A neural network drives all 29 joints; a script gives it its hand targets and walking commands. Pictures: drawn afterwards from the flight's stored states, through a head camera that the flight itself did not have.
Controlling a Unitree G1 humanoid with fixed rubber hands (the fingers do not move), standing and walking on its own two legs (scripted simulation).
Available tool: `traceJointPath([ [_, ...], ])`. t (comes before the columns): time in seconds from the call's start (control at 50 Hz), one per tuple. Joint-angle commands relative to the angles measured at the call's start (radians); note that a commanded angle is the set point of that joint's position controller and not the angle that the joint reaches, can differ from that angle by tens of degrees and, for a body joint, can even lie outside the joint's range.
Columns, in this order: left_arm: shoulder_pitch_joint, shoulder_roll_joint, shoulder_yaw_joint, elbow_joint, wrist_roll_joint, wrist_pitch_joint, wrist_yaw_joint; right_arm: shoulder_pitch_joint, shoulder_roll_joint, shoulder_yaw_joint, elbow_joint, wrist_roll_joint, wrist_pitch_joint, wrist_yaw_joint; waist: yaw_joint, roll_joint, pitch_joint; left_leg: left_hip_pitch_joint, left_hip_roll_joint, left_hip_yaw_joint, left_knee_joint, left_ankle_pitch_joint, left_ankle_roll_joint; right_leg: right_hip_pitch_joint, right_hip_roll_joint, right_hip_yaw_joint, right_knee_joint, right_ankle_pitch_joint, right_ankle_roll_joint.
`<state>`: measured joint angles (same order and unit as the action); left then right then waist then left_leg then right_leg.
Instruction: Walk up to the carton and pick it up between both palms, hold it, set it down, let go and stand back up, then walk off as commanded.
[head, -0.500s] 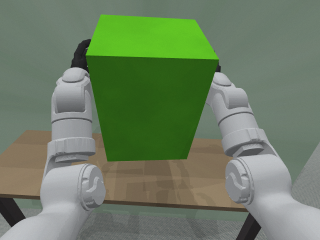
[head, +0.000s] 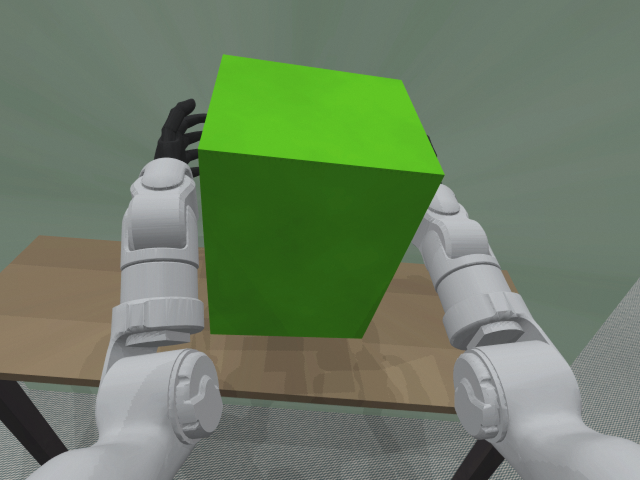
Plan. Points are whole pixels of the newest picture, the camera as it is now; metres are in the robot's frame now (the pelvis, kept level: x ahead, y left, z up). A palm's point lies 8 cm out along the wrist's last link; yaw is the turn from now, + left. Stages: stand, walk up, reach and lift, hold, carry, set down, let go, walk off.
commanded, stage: set down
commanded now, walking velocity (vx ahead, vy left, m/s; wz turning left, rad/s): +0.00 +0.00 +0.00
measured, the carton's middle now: (300, 213) +0.38 +0.03 +0.21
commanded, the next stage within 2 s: none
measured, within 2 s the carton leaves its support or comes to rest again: neither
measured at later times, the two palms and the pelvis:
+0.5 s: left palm (188, 194) +0.39 +0.17 +0.23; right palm (422, 210) +0.40 -0.13 +0.21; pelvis +0.00 +0.00 +0.00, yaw +0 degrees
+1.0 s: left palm (201, 213) +0.39 +0.16 +0.20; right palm (425, 228) +0.40 -0.14 +0.18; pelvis +0.00 +0.00 +0.00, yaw +0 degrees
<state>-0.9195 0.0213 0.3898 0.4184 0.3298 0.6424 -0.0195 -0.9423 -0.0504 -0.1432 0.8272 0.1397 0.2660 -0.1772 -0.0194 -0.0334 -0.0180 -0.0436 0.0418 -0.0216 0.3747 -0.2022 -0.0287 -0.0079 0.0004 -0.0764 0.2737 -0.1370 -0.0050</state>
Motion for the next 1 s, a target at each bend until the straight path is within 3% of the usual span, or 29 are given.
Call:
traceJointPath([
  [0.0, -0.409, -0.542, -0.378, -0.091, -0.098, -0.024, -0.155, -0.698, 0.441, 0.22, -0.254, 0.038, -0.098, 0.093, -0.086, 0.068, -0.292, 0.128, -0.086, 0.054, -0.042, 0.349, -0.041, 0.182, 0.064, -0.046, -0.036, 0.152, 0.043],
  [0.12, -0.384, -0.51, -0.296, 0.004, -0.043, -0.028, -0.17, -0.649, 0.419, 0.136, -0.157, -0.025, -0.097, 0.112, -0.089, 0.061, -0.206, 0.049, -0.086, 0.066, -0.095, 0.189, -0.018, 0.147, 0.055, -0.046, -0.041, 0.051, 0.039],
  [0.14, -0.359, -0.493, -0.271, 0.036, -0.03, -0.024, -0.174, -0.625, 0.415, 0.13, -0.136, -0.029, -0.093, 0.118, -0.076, 0.059, -0.184, 0.036, -0.089, 0.067, -0.103, 0.162, -0.013, 0.151, 0.053, -0.043, -0.043, 0.032, 0.038],
  [0.38, -0.328, -0.545, -0.349, -0.081, -0.067, -0.073, -0.141, -0.587, 0.417, 0.182, -0.183, -0.031, -0.149, 0.141, -0.074, 0.075, -0.308, 0.156, -0.079, 0.059, -0.043, 0.409, -0.046, 0.141, 0.071, -0.063, -0.024, 0.156, 0.037],
  [0.46, -0.336, -0.554, -0.362, -0.091, -0.065, -0.087, -0.13, -0.586, 0.426, 0.2, -0.195, -0.03, -0.159, 0.151, -0.052, 0.073, -0.299, 0.153, -0.076, 0.062, -0.052, 0.377, -0.042, 0.124, 0.07, -0.06, -0.029, 0.129, 0.034],
  [0.48, -0.329, -0.556, -0.365, -0.071, -0.066, -0.084, -0.126, -0.583, 0.413, 0.18, -0.19, -0.042, -0.162, 0.153, -0.064, 0.088, -0.283, 0.138, -0.076, 0.06, -0.054, 0.366, -0.046, 0.109, 0.068, -0.059, -0.03, 0.114, 0.029],
  [0.5, -0.345, -0.549, -0.352, -0.057, -0.063, -0.089, -0.126, -0.59, 0.42, 0.169, -0.177, -0.051, -0.162, 0.158, -0.06, 0.073, -0.262, 0.121, -0.076, 0.066, -0.067, 0.318, -0.038, 0.101, 0.064, -0.058, -0.035, 0.085, 0.029],
  [0.58, -0.354, -0.571, -0.369, -0.074, -0.07, -0.105, -0.116, -0.6, 0.438, 0.172, -0.192, -0.066, -0.177, 0.168, -0.047, 0.069, -0.3, 0.125, -0.074, 0.068, -0.068, 0.317, -0.036, 0.097, 0.065, -0.058, -0.028, 0.091, 0.029],
  [0.76, -0.284, -0.508, -0.251, 0.058, 0.0, -0.099, -0.127, -0.499, 0.396, 0.081, -0.077, -0.139, -0.173, 0.193, -0.033, 0.044, -0.176, 0.034, -0.077, 0.088, -0.116, 0.182, -0.009, 0.082, 0.054, -0.049, -0.037, 0.02, 0.029],
  [0.88, -0.275, -0.547, -0.313, -0.027, -0.021, -0.127, -0.102, -0.483, 0.416, 0.119, -0.121, -0.135, -0.201, 0.205, -0.026, 0.073, -0.278, 0.117, -0.069, 0.084, -0.08, 0.317, -0.03, 0.069, 0.065, -0.063, -0.023, 0.097, 0.03],
  [0.98, -0.254, -0.554, -0.313, -0.014, -0.022, -0.146, -0.091, -0.476, 0.418, 0.123, -0.132, -0.146, -0.22, 0.206, -0.014, 0.068, -0.275, 0.118, -0.068, 0.087, -0.071, 0.341, -0.027, 0.058, 0.065, -0.061, -0.021, 0.117, 0.031],
])
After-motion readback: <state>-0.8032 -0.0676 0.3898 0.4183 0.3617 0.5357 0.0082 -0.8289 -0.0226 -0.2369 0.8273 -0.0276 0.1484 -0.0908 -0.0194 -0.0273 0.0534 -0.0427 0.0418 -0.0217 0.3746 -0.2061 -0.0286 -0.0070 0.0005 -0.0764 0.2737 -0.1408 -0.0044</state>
